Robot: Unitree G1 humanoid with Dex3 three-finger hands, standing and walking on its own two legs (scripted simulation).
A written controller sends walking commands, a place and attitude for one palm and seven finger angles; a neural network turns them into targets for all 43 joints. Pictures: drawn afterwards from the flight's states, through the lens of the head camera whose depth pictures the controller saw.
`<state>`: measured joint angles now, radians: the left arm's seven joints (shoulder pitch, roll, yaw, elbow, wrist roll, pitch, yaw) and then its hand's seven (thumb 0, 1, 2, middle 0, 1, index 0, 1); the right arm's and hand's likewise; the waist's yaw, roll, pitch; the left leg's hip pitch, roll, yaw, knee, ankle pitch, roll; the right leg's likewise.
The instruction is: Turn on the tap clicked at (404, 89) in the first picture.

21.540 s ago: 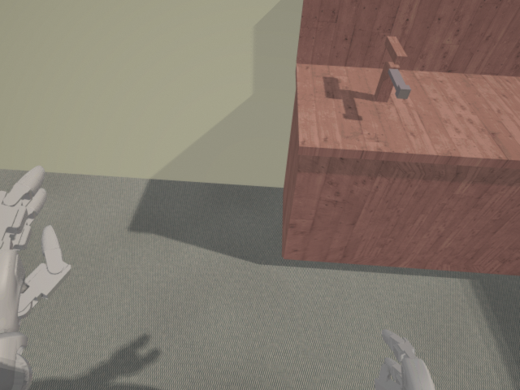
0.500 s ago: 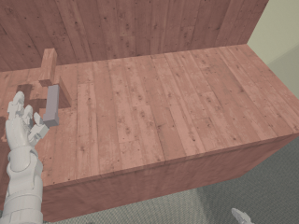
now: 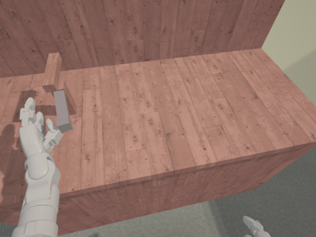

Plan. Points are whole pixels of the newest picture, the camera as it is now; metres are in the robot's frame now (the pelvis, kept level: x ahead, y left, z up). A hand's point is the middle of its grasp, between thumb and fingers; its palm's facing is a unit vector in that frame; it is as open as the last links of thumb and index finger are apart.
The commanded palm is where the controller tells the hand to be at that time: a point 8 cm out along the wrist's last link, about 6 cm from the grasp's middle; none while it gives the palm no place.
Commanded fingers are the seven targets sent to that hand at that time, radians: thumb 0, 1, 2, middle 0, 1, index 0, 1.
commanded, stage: push the lever round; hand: left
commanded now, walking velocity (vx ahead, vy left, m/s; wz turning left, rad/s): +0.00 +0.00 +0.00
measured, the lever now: (64, 124) +0.36 +0.26 +0.08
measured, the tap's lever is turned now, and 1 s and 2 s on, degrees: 11 39 74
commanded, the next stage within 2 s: none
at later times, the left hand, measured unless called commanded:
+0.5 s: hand (77, 130) +0.35 +0.22 +0.07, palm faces +0.61 -0.79 -0.05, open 7.7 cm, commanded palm +0.31 +0.25 +0.06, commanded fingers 0.00 0.90 0.90 -0.15 -0.15 -0.15 -0.15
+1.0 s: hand (90, 121) +0.38 +0.20 +0.07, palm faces +0.70 -0.71 -0.06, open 7.8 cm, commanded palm +0.34 +0.22 +0.06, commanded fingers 0.00 0.90 0.90 -0.15 -0.15 -0.15 -0.15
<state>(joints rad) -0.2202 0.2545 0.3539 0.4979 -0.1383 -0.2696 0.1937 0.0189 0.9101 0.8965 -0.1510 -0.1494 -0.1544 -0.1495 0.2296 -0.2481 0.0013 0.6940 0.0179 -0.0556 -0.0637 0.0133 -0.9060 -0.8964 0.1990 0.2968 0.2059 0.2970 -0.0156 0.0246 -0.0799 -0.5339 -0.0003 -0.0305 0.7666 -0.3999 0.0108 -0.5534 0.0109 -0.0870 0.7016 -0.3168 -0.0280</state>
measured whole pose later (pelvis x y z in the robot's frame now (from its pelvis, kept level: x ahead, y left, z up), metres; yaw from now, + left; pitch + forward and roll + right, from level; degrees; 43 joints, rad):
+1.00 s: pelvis -0.01 -0.01 +0.00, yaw +0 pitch +9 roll -1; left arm -0.39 0.08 0.24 0.59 0.02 -0.21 0.67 0.01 0.90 0.90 -0.15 -0.15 -0.15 -0.15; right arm 0.19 -0.22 -0.02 0.74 -0.03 0.01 -0.05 0.01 -0.91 -0.90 0.20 0.30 0.21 0.30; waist -0.03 0.02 -0.10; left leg -0.53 0.01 -0.03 0.75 -0.38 -0.01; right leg -0.56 0.02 -0.09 0.70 -0.31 -0.05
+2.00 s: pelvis -0.01 -0.02 -0.01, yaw +0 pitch +15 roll -1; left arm -0.76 0.04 0.36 0.95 0.15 -0.21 0.96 0.02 0.90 0.90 -0.15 -0.15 -0.08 -0.12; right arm 0.21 -0.20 -0.04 0.81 -0.10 0.02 0.02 0.01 -0.91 -0.90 0.20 0.30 0.20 0.30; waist -0.09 0.02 -0.14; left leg -0.68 0.01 -0.04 0.82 -0.40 -0.01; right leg -0.70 0.02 -0.10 0.77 -0.32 -0.05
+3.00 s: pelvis +0.01 -0.01 +0.00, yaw +0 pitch +13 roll -1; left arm -0.75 0.00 0.33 0.86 0.13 -0.12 0.94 0.02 0.90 0.90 -0.15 -0.15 -0.15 -0.15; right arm 0.20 -0.19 -0.04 0.80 -0.10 0.01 0.05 0.01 -0.91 -0.90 0.20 0.30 0.20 0.30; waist -0.06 0.03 -0.14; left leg -0.61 0.01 -0.04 0.77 -0.40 0.00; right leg -0.63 0.02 -0.09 0.71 -0.32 -0.04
